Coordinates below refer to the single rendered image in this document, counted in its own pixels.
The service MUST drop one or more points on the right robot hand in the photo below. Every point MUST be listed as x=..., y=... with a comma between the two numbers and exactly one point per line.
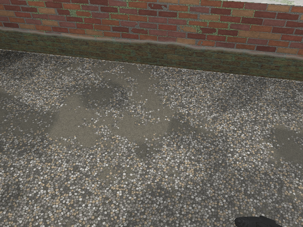
x=260, y=221

